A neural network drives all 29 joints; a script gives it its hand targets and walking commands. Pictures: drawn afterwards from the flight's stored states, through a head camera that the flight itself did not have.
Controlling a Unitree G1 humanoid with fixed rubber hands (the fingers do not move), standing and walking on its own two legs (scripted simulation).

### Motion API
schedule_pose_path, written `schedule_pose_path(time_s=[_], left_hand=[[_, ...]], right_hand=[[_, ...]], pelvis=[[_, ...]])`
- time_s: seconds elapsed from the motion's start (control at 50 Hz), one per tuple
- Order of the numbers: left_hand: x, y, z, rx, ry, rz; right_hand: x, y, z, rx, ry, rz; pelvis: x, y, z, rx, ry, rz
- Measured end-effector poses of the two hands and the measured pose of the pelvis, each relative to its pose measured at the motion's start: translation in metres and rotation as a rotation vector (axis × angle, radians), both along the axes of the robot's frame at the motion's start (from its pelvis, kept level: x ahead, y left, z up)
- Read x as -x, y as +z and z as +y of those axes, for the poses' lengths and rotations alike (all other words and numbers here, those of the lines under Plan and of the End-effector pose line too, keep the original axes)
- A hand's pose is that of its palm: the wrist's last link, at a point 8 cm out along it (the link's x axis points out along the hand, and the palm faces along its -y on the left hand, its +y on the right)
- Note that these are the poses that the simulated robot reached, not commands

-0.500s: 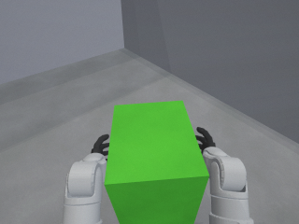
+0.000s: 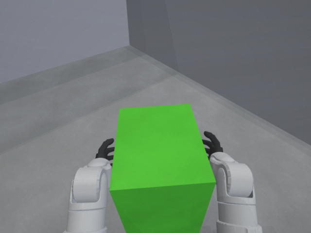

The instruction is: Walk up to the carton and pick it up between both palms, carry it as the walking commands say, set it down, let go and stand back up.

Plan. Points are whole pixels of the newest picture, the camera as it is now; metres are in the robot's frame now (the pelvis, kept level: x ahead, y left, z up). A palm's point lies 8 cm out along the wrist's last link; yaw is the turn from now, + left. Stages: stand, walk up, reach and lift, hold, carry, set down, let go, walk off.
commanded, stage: carry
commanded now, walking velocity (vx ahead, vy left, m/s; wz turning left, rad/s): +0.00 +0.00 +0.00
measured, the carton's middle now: (159, 176) +0.28 -0.01 +0.02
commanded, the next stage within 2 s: hold in 0.06 s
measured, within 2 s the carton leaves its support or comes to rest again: neither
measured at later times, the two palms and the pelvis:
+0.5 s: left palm (107, 176) +0.27 +0.12 +0.04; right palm (217, 169) +0.27 -0.15 +0.06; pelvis -0.02 -0.01 +0.00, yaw -1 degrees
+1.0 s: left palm (113, 167) +0.29 +0.11 +0.05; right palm (221, 167) +0.28 -0.16 +0.06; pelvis -0.02 +0.00 +0.00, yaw -4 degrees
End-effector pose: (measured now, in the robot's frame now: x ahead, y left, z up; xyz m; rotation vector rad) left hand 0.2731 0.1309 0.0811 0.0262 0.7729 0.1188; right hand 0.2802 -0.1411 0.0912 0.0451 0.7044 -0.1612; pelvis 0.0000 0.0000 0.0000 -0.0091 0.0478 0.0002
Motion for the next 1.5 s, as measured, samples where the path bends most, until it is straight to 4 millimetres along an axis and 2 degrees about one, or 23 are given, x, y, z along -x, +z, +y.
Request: schedule_pose_path(time_s=[0.08,0.16,0.24,0.34,0.44,0.58,0.72,1.02,1.1,1.24,1.38,1.5], left_hand=[[-0.001,-0.004,0.000,-0.001,-0.001,-0.002],[-0.008,-0.044,0.000,-0.005,-0.019,0.031],[0.003,-0.064,-0.007,-0.014,-0.057,-0.007],[0.004,-0.055,-0.012,-0.011,-0.059,-0.083],[0.005,-0.042,-0.010,0.011,-0.040,-0.107],[0.001,-0.032,-0.006,0.047,-0.006,-0.098],[-0.006,-0.027,-0.012,0.047,-0.015,-0.095],[-0.015,-0.027,-0.021,0.021,-0.039,-0.081],[-0.011,-0.033,-0.019,0.022,-0.038,-0.077],[-0.003,-0.058,-0.014,0.022,-0.013,-0.029],[-0.007,-0.073,-0.018,0.033,0.000,-0.022],[-0.011,-0.091,-0.023,0.041,-0.002,-0.004]], right_hand=[[-0.001,-0.003,0.000,0.002,0.002,-0.002],[-0.007,-0.045,-0.004,0.001,0.028,0.029],[0.007,-0.059,-0.009,0.062,0.047,-0.007],[0.008,-0.044,-0.014,0.052,0.019,-0.082],[0.008,-0.030,-0.011,0.038,0.013,-0.108],[0.008,-0.027,-0.009,0.008,-0.002,-0.101],[0.003,-0.021,-0.014,-0.007,0.009,-0.103],[0.002,-0.029,-0.024,0.003,0.012,-0.089],[0.003,-0.034,-0.021,0.013,0.019,-0.083],[-0.002,-0.052,-0.016,0.032,0.062,-0.033],[-0.008,-0.067,-0.020,0.023,0.060,-0.027],[-0.009,-0.087,-0.026,0.015,0.045,-0.009]], pelvis=[[0.001,0.000,-0.001,-0.001,-0.001,0.001],[0.008,0.001,-0.002,-0.003,-0.002,-0.104],[0.009,0.001,-0.005,-0.002,0.009,-0.115],[0.013,0.000,-0.007,0.003,0.007,-0.129],[0.017,0.001,-0.007,0.005,-0.010,-0.171],[0.026,-0.004,-0.003,0.010,-0.020,-0.206],[0.029,-0.006,0.001,0.012,-0.040,-0.217],[0.018,0.000,-0.005,0.003,-0.066,-0.198],[0.012,0.001,-0.010,-0.001,-0.082,-0.199],[0.008,0.000,-0.017,-0.003,-0.073,-0.205],[0.007,-0.002,-0.023,-0.006,-0.067,-0.181],[0.009,-0.005,-0.026,-0.007,-0.071,-0.138]])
